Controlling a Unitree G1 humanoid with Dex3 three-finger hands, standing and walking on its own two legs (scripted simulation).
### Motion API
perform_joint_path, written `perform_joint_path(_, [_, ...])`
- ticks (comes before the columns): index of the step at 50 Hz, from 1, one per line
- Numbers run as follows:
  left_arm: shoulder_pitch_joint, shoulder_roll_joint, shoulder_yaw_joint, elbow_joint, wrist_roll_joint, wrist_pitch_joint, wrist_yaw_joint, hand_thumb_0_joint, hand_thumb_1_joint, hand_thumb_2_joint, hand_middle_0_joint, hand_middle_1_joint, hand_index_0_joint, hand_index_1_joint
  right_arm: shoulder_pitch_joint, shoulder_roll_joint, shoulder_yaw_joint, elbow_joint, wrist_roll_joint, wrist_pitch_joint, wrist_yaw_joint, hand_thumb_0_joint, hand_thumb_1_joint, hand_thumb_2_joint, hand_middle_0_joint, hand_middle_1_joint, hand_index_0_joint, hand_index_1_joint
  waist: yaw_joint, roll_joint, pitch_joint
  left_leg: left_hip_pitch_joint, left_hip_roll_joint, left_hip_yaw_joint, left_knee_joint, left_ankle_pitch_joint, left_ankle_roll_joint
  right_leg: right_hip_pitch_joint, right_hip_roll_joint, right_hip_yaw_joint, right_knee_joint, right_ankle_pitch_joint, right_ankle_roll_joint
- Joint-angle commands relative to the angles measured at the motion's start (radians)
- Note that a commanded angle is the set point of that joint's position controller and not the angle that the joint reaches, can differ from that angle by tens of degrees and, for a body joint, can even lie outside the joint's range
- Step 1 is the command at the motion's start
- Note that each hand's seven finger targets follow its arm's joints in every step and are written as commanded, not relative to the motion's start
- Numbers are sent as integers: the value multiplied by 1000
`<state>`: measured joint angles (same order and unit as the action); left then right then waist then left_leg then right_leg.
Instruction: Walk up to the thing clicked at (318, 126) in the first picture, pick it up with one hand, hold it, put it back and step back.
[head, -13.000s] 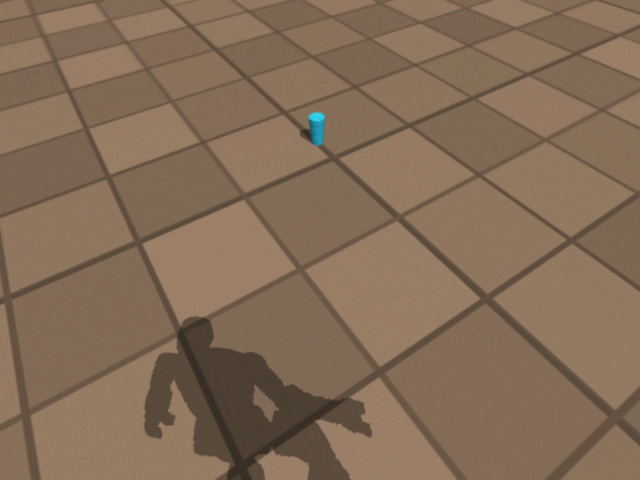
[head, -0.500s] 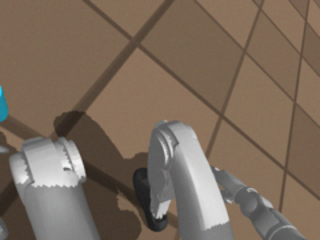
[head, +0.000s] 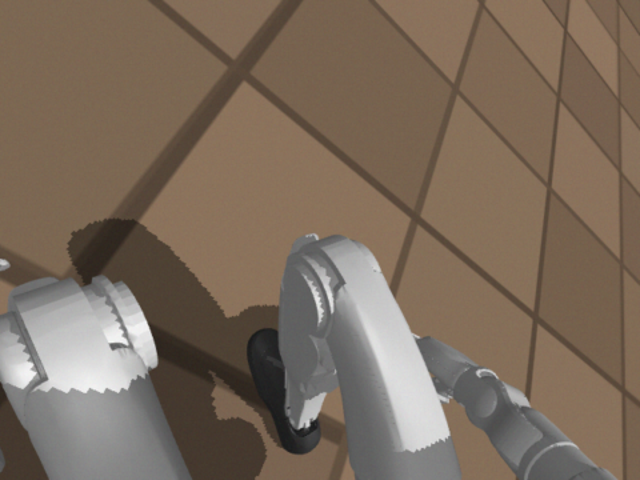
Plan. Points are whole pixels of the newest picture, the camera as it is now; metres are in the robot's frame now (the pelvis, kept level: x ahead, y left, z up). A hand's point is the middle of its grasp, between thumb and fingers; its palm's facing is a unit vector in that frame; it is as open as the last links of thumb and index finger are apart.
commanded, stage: close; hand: left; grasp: from the side
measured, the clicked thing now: out of the picture +0.44 +0.32 -0.20
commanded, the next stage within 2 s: settle in 0.54 s
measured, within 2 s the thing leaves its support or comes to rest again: leaves its support in 0.98 s
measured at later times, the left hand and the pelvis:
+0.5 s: hand out of the picture +0.42 +0.32 -0.16, palm faces +0.44 -0.90 +0.00, open 10.6 cm; pelvis +0.00 +0.00 +0.00, yaw -1 degrees
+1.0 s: hand out of the picture +0.42 +0.32 -0.15, palm faces +0.43 -0.90 +0.00, open 11.0 cm; pelvis +0.00 +0.00 +0.01, yaw -1 degrees
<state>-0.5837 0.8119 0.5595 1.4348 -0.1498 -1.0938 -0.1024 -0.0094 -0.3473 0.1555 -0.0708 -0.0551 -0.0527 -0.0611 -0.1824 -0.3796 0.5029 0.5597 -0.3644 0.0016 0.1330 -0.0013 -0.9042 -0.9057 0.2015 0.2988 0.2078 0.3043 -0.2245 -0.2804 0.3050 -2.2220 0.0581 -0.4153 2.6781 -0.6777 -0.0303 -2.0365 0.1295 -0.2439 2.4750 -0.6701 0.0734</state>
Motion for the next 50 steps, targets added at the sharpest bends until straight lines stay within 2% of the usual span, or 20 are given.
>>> perform_joint_path(1, [-183,212,20,-134,1,-90,21,0,-89,343,-274,-256,-262,-264,6,-344,-108,-32,-4,17,-24,0,-890,-900,199,299,199,299,-91,530,-550,383,54,123,-305,69,3,220,18,-133,-197,177,-76])
perform_joint_path(7, [-201,237,14,-132,20,-90,36,0,87,463,-376,-361,-363,-368,2,-349,-105,-29,-8,25,-29,0,-885,-899,199,299,199,299,-100,545,-528,378,57,126,-305,56,5,215,20,-130,-205,176,-76])
perform_joint_path(15, [-207,223,2,-123,14,-80,38,0,333,652,-569,-566,-561,-567,9,-350,-99,-35,-10,29,-27,0,-877,-896,200,299,199,299,-114,521,-549,373,56,116,-295,65,9,231,25,-137,-211,192,-73])
perform_joint_path(17, [-192,231,19,-106,12,-73,43,0,409,698,-617,-617,-612,-615,5,-350,-99,-38,-7,31,-29,0,-871,-894,200,299,199,299,-105,511,-529,367,59,112,-299,63,9,224,25,-139,-212,187,-73])
perform_joint_path(23, [-222,243,21,-106,19,-71,57,0,440,909,-842,-865,-836,-869,12,-351,-92,-41,-10,44,-31,0,-875,-896,199,299,199,299,-116,541,-529,395,67,100,-314,99,2,234,26,-144,-205,208,-75])
perform_joint_path(26, [-245,257,15,-116,31,-69,63,0,457,1026,-944,-998,-941,-1002,4,-348,-92,-49,-12,46,-32,0,-877,-897,199,299,199,299,-119,534,-512,366,65,111,-307,52,9,219,26,-138,-221,176,-74])
perform_joint_path(29, [-245,261,19,-120,41,-69,69,0,484,1122,-1033,-1109,-1033,-1113,12,-353,-93,-46,-16,51,-29,0,-877,-897,199,299,199,299,-119,564,-523,403,70,96,-325,69,0,215,26,-149,-205,184,-76])
perform_joint_path(33, [-238,239,7,-134,36,-62,71,0,418,1234,-1115,-1236,-1100,-1261,7,-352,-95,-52,-14,52,-28,0,-907,-908,199,300,199,300,-118,559,-525,408,70,96,-326,79,-1,220,26,-147,-208,194,-76])
perform_joint_path(34, [-242,226,-11,-142,36,-60,68,0,370,1233,-1110,-1239,-1097,-1263,7,-347,-94,-50,-12,52,-28,0,-912,-908,199,300,199,300,-118,561,-528,405,68,102,-321,80,2,229,27,-143,-213,197,-74])
perform_joint_path(35, [-233,266,15,-147,36,-56,70,0,377,1243,-1115,-1251,-1103,-1274,12,-352,-97,-43,-10,50,-29,0,-907,-907,200,300,199,300,-107,564,-535,398,67,107,-315,85,5,232,27,-139,-213,201,-76])
perform_joint_path(39, [-257,226,-25,-217,36,-47,50,0,376,1282,-1167,-1313,-1159,-1334,6,-346,-106,-41,-3,51,-31,0,-907,-906,199,300,199,300,-111,596,-537,422,71,108,-328,97,-1,219,23,-135,-211,209,-77])
perform_joint_path(40, [-234,279,24,-227,39,-38,55,0,359,1287,-1190,-1336,-1184,-1356,26,-350,-111,-33,-4,52,-33,0,-908,-906,199,300,199,300,-98,605,-573,437,71,110,-322,119,0,245,28,-133,-209,228,-78])
perform_joint_path(41, [-252,289,25,-263,40,-37,58,0,367,1299,-1196,-1342,-1191,-1361,18,-349,-112,-40,-1,54,-32,0,-905,-905,200,300,199,300,-93,610,-585,433,70,111,-326,118,-1,247,24,-133,-209,225,-78])
perform_joint_path(43, [-262,260,20,-310,33,-29,56,0,331,1311,-1225,-1376,-1220,-1395,21,-345,-122,-40,3,53,-30,0,-909,-906,200,300,199,300,-90,632,-597,453,71,112,-334,129,-5,237,20,-128,-203,231,-81])
perform_joint_path(45, [-269,267,45,-366,25,-18,63,0,277,1333,-1245,-1407,-1241,-1428,35,-341,-132,-40,7,53,-29,0,-911,-906,199,300,199,300,-84,646,-634,470,71,116,-336,137,-6,247,20,-123,-205,238,-82])
perform_joint_path(46, [-274,258,41,-397,25,-12,64,0,281,1332,-1248,-1406,-1243,-1427,48,-338,-139,-33,8,54,-29,0,-907,-905,199,300,199,300,-78,656,-653,490,70,120,-339,156,-8,254,18,-117,-207,250,-83])
perform_joint_path(47, [-288,278,49,-434,28,-7,66,0,296,1335,-1247,-1409,-1244,-1429,50,-334,-142,-33,10,54,-29,0,-910,-906,199,300,199,300,-72,676,-668,490,70,121,-344,157,-9,254,18,-115,-204,248,-85])
perform_joint_path(48, [-271,243,24,-444,27,6,61,0,281,1333,-1249,-1415,-1246,-1434,75,-322,-149,-6,14,57,-28,0,-911,-906,200,300,199,300,-71,678,-669,497,70,128,-345,150,-8,244,17,-106,-213,242,-86])
perform_joint_path(49, [-303,248,15,-481,31,15,60,0,258,1333,-1269,-1426,-1266,-1447,69,-318,-156,-14,20,56,-29,0,-913,-906,199,300,199,300,-75,686,-656,476,68,133,-352,118,-5,226,14,-100,-217,221,-89])
perform_joint_path(50, [-292,266,37,-518,33,27,65,0,230,1340,-1283,-1441,-1278,-1463,72,-319,-169,-20,23,56,-31,0,-913,-906,199,300,199,300,-58,695,-679,488,68,141,-354,128,-5,235,13,-90,-222,234,-90])
